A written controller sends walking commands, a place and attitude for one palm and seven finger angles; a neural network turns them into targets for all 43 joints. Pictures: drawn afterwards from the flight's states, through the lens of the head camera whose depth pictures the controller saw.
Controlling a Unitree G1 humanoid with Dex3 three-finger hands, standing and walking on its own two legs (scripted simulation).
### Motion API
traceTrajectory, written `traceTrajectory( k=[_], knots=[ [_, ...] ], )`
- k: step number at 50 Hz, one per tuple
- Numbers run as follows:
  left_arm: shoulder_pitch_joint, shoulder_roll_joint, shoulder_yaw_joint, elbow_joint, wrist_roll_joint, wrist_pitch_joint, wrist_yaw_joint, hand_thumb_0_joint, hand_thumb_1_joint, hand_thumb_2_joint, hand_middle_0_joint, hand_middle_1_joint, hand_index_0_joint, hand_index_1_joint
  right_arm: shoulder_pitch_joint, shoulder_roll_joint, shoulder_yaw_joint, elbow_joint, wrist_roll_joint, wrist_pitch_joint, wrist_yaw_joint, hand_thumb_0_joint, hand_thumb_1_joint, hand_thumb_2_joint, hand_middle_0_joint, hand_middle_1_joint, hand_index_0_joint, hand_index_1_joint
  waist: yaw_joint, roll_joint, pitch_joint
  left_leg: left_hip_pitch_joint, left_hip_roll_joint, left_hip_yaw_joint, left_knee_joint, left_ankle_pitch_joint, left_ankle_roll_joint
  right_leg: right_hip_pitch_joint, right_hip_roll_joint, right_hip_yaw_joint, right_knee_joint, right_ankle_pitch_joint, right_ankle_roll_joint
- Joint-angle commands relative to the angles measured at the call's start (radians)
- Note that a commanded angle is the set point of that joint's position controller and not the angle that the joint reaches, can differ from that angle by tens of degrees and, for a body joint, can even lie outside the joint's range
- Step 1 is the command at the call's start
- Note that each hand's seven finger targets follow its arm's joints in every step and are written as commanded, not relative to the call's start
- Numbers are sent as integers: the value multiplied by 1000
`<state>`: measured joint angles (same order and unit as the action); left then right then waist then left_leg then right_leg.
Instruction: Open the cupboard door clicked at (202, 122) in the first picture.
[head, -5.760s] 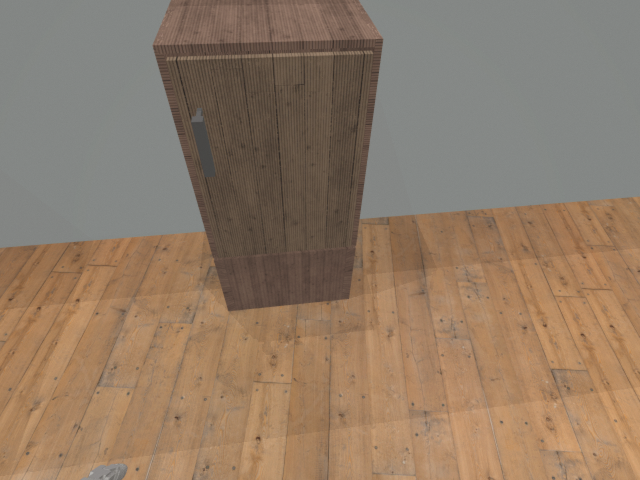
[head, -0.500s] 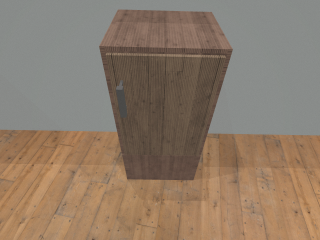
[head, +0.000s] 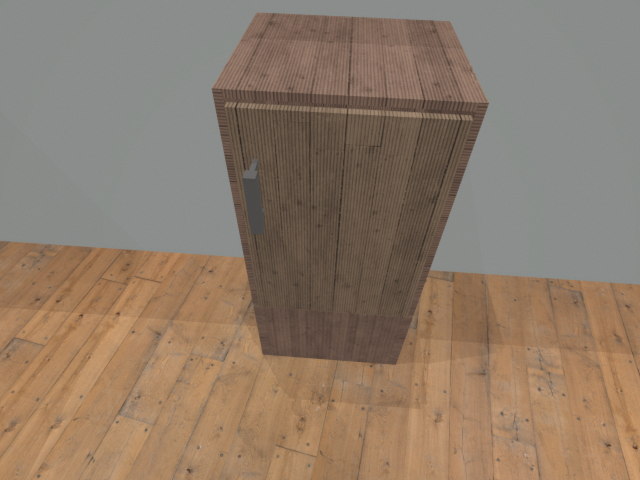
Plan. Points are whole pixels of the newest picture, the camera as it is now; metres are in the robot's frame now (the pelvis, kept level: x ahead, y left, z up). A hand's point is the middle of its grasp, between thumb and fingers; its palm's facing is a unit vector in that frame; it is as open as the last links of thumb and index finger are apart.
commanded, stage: shuffle to correct the standing spot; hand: left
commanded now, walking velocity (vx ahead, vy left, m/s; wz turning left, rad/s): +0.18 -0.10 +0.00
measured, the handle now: (256, 197) +0.61 +0.17 -0.01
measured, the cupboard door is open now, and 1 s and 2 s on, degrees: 0 0 0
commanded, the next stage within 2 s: come to a stop and stand still in 0.10 s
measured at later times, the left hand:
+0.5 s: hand out of the picture +0.08 +0.16 -0.18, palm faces +0.03 -0.98 -0.19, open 7.3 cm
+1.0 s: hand out of the picture +0.09 +0.13 -0.17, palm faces +0.02 -0.98 -0.20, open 7.2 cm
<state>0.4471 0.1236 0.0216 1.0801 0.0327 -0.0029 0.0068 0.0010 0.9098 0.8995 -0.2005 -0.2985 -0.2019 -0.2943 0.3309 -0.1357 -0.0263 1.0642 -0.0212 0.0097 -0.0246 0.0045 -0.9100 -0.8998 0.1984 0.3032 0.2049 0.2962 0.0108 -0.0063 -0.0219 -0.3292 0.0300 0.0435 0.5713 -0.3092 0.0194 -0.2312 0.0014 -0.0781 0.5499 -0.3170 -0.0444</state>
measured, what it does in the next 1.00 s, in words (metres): steps on the spot: left foot, then right foot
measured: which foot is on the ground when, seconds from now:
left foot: down 0.00-0.00, up 0.02-0.24, down 0.26-1.00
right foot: down 0.00-0.28, up 0.30-0.50, down 0.52-1.00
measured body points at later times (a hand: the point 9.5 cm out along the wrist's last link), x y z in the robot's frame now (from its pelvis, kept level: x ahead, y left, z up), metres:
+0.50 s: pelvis +0.07 -0.01 +0.00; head +0.09 -0.01 +0.45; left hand +0.08 +0.21 -0.16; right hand +0.14 -0.24 -0.15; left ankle +0.10 +0.09 -0.73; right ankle +0.07 -0.14 -0.72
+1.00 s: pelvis +0.06 -0.04 +0.01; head +0.06 -0.04 +0.46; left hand +0.09 +0.19 -0.15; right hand +0.05 -0.25 -0.15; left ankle +0.09 +0.08 -0.73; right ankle +0.07 -0.14 -0.73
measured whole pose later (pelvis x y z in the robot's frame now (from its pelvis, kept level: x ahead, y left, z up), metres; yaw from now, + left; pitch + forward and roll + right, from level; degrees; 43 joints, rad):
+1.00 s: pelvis +0.06 -0.04 +0.01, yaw +0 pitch -1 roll +0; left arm 0.27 0.17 0.00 1.05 0.01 0.00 0.03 0.01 0.94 0.90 -0.20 -0.30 -0.20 -0.29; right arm 0.31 -0.12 0.01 1.10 -0.01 0.01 -0.02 0.01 -0.92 -0.90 0.20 0.30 0.20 0.30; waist 0.00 -0.01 0.02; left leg -0.25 0.06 0.09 0.47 -0.21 -0.02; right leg -0.21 0.00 -0.10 0.45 -0.23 -0.03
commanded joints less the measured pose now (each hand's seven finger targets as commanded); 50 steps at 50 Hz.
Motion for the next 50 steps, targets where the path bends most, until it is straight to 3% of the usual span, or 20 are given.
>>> traceTrajectory(
  k=[1, 5, 8, 11, 12, 13, 14, 15, 18, 24, 26, 28, 30, 32, 37, 41, 47, 48, 49, 50],
  knots=[
    [147, 119, 31, -5, -6, -35, 22, 0, 900, 900, -200, -300, -200, -300, -83, -51, -13, -96, -1, -41, 11, 0, -900, -900, 200, 300, 200, 300, 44, -217, 170, -312, -4, 29, 292, -148, 25, 79, -309, 444, -387, -170, -158],
    [114, 104, 23, 2, 4, -48, 25, 0, 900, 900, -200, -300, -200, -300, -103, -26, -11, -99, 3, -49, 20, 0, -900, -900, 200, 300, 200, 300, 12, -84, 165, -291, 22, 52, 318, -123, 17, 101, -268, 270, -302, 249, -177],
    [100, 114, 22, 9, 4, -43, 22, 0, 900, 900, -200, -300, -200, -300, -93, -4, -1, -95, 7, -55, 22, 0, -900, -900, 200, 300, 200, 300, 6, -120, 134, -117, 0, 94, 126, -42, 15, 45, -215, 178, -264, 285, -141],
    [82, 97, 16, 11, -10, -34, 15, 0, 900, 900, -200, -300, -200, -300, 28, -40, -2, -46, 3, -69, 6, 0, -900, -900, 200, 300, 200, 300, -43, -69, 72, 168, -6, 106, -104, 112, 14, -45, -138, 112, -107, 253, -81],
    [96, 65, 9, 4, -10, -32, 14, 0, 900, 900, -200, -300, -200, -300, 102, -100, -14, -22, 4, -78, -5, 0, -900, -900, 200, 300, 200, 300, -62, 49, 2, 327, 99, -19, -140, 250, 42, -118, -99, 77, 44, 242, -38],
    [113, 27, 1, -11, -15, -31, 16, 0, 900, 900, -200, -300, -200, -300, 162, -183, -26, -17, -2, -80, -18, 0, -900, -900, 200, 300, 200, 300, -64, 259, -63, 435, 338, -301, -183, 548, 150, -258, -26, 7, 235, -43, 20],
    [93, 38, -1, -26, -14, -28, 23, 0, 900, 900, -200, -300, -200, -300, 165, -190, -22, -19, 6, -63, -28, 0, -900, -900, 200, 300, 200, 300, -56, 235, -70, 415, 439, -346, -209, 792, 243, -280, -29, 48, 386, -286, 29],
    [58, 41, 3, -29, -8, -18, 28, 0, 900, 900, -200, -300, -200, -300, 101, -163, -11, -31, 6, -57, -30, 0, -900, -900, 200, 300, 200, 300, -40, 151, -20, 285, 408, -258, -214, 802, 245, -222, -56, 81, 417, -268, 28],
    [34, 16, 2, -15, -9, 5, 27, 0, 900, 900, -200, -300, -200, -300, -48, -101, 8, -54, 8, -60, -33, 0, -900, -900, 200, 300, 200, 300, 11, 150, 97, 49, 308, -109, -245, 805, 190, -109, -92, 66, 312, -162, 56],
    [22, 33, 12, -49, -2, 24, 25, 0, 900, 900, -200, -300, -200, -300, -97, -149, -30, -94, 4, -30, -21, 0, -900, -900, 200, 300, 200, 300, 30, 80, 35, 9, 230, -48, -177, 455, 132, 4, -58, -2, 79, 76, 67],
    [2, 80, 18, -65, -1, 13, 27, 0, 900, 900, -200, -300, -200, -300, -108, -126, -32, -105, 5, -17, -12, 0, -900, -900, 200, 300, 200, 300, 29, 38, 33, -12, 155, -10, -104, 236, 63, 13, -89, 69, -43, 203, 50],
    [-68, 152, 21, -102, -1, 2, 27, 0, 900, 900, -200, -300, -200, -300, -73, -70, -23, -113, 9, -5, 0, 0, -900, -900, 200, 300, 200, 300, -9, -96, 23, -10, 36, 52, -21, 5, 1, -44, -223, 222, -134, 257, -20],
    [-116, 183, 24, -114, -5, -7, 27, 0, 900, 900, -200, -300, -200, -300, -65, -45, -18, -103, 6, 7, 3, 0, -900, -900, 200, 300, 200, 300, -17, -221, 1, 17, 10, 51, 62, -58, -16, -59, -271, 259, -196, 313, -72],
    [-149, 165, 17, -123, -7, -9, 29, 0, 900, 900, -200, -300, -200, -300, -43, -47, -17, -86, 7, 4, 5, 0, -900, -900, 200, 300, 200, 300, -27, -196, -6, 46, 17, 37, 54, -49, -17, -56, -253, 213, -189, 322, -82],
    [-161, 140, 6, -119, -18, -5, 23, 0, 900, 900, -200, -300, -200, -300, -39, -89, -4, -47, 5, -15, 2, 0, -900, -900, 200, 300, 200, 300, -8, -26, 18, 108, 88, -31, -147, 169, -2, -47, -127, 112, -152, 144, 10],
    [-142, 140, 5, -84, -21, -3, 22, 0, 900, 900, -200, -300, -200, -300, -35, -78, 9, -22, 4, -17, 3, 0, -900, -900, 200, 300, 200, 300, 4, 36, 108, 35, 82, -41, -210, 70, -6, -28, -115, 119, -207, 24, 14],
    [-122, 131, 1, -58, -21, -7, 21, 0, 900, 900, -200, -300, -200, -300, 18, -70, 13, 7, 5, -19, 1, 0, -900, -900, 200, 300, 200, 300, -1, 9, 114, 57, 79, -38, -242, 23, -9, -18, -113, 108, -251, -16, 13],
    [-119, 125, 0, -54, -21, -9, 22, 0, 900, 900, -200, -300, -200, -300, 26, -71, 13, 11, 5, -20, 1, 0, -900, -900, 200, 300, 200, 300, -3, 8, 105, 57, 78, -37, -242, 28, -9, -15, -113, 107, -248, -7, 13],
    [-38, 156, -7, -20, -12, -17, 62, 0, 900, 900, -200, -300, -200, -300, -107, -139, -2, -55, 10, -23, 8, 0, -900, -900, 200, 300, 200, 300, 42, 81, 176, 16, 73, 13, -14, 17, -47, -74, -174, 171, -239, 210, 23],
    [-129, 217, -3, -78, -15, -29, 49, 0, 900, 900, -200, -300, -200, -300, -15, -69, 6, -74, 6, -5, 18, 0, -900, -900, 200, 300, 200, 300, -47, 60, 69, 59, 40, 5, 32, -56, -38, -121, -231, 231, -294, -149, -39]
  ],
)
